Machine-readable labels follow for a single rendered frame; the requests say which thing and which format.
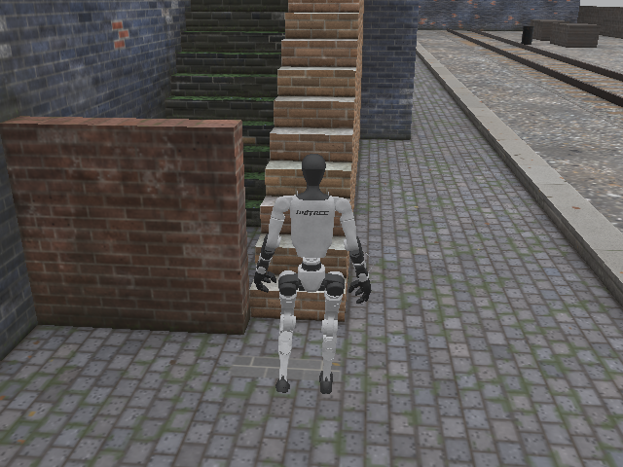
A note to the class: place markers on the left robot hand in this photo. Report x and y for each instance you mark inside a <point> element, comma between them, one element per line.
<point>264,277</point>

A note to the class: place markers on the robot right forearm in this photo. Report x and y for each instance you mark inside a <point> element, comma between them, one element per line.
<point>359,263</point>

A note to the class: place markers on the robot left forearm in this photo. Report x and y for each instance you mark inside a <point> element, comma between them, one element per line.
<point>265,257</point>

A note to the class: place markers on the right robot hand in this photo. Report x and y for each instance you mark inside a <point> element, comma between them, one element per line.
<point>364,287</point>

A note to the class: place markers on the robot left upper arm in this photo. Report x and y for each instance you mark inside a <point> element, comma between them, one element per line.
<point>282,204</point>

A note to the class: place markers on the robot right upper arm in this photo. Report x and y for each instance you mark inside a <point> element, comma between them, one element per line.
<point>343,206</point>

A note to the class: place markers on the robot right foot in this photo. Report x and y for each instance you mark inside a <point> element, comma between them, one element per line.
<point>325,386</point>

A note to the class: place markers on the humanoid robot torso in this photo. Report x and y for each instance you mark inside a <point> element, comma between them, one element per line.
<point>312,223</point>

